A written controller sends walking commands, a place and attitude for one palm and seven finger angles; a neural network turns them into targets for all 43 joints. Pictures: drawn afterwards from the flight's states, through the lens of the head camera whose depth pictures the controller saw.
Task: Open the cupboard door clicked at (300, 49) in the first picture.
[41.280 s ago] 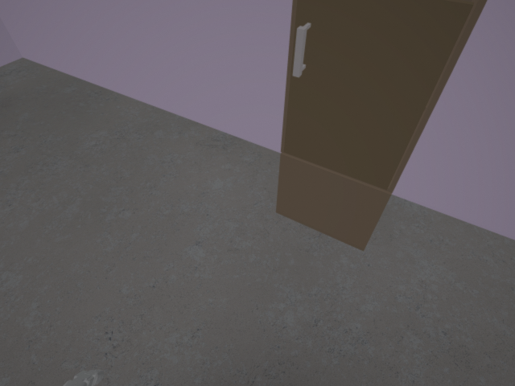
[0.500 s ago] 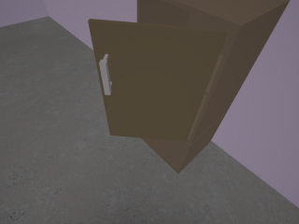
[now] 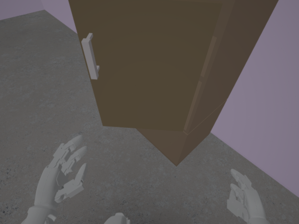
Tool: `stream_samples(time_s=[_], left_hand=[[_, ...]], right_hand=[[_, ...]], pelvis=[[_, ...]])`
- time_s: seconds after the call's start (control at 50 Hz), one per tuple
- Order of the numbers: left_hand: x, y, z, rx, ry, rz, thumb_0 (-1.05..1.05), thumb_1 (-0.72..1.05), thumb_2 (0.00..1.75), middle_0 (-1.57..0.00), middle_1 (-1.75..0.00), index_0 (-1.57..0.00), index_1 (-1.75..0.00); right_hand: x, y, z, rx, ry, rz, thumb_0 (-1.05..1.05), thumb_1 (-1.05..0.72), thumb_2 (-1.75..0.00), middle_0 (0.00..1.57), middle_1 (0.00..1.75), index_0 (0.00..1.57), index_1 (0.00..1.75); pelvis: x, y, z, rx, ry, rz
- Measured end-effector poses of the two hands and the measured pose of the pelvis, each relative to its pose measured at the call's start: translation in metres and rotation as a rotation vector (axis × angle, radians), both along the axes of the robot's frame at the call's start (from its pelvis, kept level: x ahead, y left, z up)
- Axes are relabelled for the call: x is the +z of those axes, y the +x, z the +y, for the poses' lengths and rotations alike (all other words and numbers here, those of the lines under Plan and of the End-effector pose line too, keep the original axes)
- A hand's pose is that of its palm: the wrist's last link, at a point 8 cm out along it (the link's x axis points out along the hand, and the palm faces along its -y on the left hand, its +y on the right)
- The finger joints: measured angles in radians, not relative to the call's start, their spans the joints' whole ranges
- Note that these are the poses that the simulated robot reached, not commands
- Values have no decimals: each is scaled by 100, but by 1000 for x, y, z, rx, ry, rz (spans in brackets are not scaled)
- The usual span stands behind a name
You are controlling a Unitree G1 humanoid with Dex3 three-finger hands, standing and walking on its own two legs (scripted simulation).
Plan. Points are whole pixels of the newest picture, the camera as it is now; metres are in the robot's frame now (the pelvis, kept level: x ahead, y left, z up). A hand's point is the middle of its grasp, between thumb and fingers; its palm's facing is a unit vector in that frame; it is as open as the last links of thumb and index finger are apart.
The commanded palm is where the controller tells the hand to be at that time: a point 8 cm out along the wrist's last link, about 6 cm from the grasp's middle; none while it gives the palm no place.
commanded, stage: raise the hand with hooked fingers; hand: left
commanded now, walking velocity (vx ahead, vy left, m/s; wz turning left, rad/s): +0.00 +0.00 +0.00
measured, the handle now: (92, 56) +0.58 +0.21 +0.14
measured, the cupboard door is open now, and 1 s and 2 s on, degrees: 43 43 43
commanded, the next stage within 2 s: move the hooked fingers beside the handle in 1.76 s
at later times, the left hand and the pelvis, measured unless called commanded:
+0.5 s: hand (55, 167) +0.24 +0.23 +0.08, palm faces +0.00 -1.00 -0.06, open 11.1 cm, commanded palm +0.20 +0.28 +0.08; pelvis +0.02 -0.01 +0.01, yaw +0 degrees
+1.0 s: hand (24, 142) +0.27 +0.29 +0.13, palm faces +0.02 -1.00 -0.06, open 13.7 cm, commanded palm +0.24 +0.33 +0.14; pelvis +0.01 +0.03 +0.03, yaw +1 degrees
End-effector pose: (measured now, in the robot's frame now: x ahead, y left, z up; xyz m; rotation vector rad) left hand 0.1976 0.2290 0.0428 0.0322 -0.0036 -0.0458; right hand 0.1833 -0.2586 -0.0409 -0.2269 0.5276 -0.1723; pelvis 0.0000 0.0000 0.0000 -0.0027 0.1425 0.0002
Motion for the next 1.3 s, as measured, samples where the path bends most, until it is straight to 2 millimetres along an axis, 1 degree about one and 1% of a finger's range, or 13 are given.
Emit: stream_samples(time_s=[0.08,0.12,0.18,0.26,0.36,0.5,0.6,0.66,0.74,0.92,1.06,1.16,1.3], left_hand=[[-28,-29,7,51,-41,137,1,62,77,-23,-49,-22,-49],[-27,-43,16,127,-28,155,1,57,75,-23,-52,-23,-52],[-10,-52,27,189,23,86,2,50,72,-24,-56,-23,-57],[7,-37,33,139,58,-1,1,40,68,-24,-62,-23,-63],[16,-3,36,27,40,65,1,29,63,-25,-70,-24,-70],[37,17,52,52,28,72,1,12,56,-26,-80,-26,-81],[41,21,62,50,23,49,1,1,51,-27,-88,-26,-88],[42,23,67,40,20,44,0,-6,48,-27,-92,-27,-93],[49,27,76,41,19,16,0,-16,44,-28,-98,-28,-99],[76,41,100,56,27,-18,0,-36,35,-30,-111,-29,-112],[93,50,117,74,24,-12,-1,-46,31,-30,-117,-30,-118],[103,58,126,80,25,-7,-1,-48,30,-30,-119,-30,-120],[118,74,133,76,28,-13,-1,-49,30,-30,-120,-30,-120]], right_hand=[[10,34,-4,28,-25,-70,1,-91,-90,20,30,20,30],[9,45,-2,46,-34,-71,1,-91,-90,20,30,20,30],[-1,53,4,86,-41,-39,1,-91,-90,20,30,20,30],[-26,49,14,117,-13,33,1,-91,-90,20,30,20,30],[-42,22,20,72,51,123,1,-91,-90,21,30,21,30],[-35,-18,10,-26,52,181,1,-90,-90,21,30,21,30],[-24,-31,0,-53,-1,192,1,-90,-90,21,30,21,30],[-15,-31,-1,-56,-29,176,1,-91,-90,21,30,21,30],[-3,-24,7,-41,-47,136,1,-91,-90,21,30,20,30],[15,-2,46,38,-9,52,1,-91,-90,21,30,21,30],[19,3,67,81,19,44,1,-90,-90,21,30,21,30],[18,-2,67,82,14,68,1,-90,-90,21,30,21,30],[17,-14,51,49,-9,108,1,-90,-90,21,30,21,30]], pelvis=[[-10,6,-11,8,-5,16],[-12,10,-16,18,-14,20],[-14,14,-21,38,-30,30],[-17,14,-25,53,-46,41],[-9,16,-23,40,-37,40],[7,22,-13,12,-19,33],[12,22,-2,7,-22,23],[14,20,4,7,-27,10],[17,18,10,12,-34,-12],[26,14,23,22,-43,-59],[32,11,27,28,-42,-88],[35,10,27,31,-39,-101],[39,11,23,31,-36,-110]])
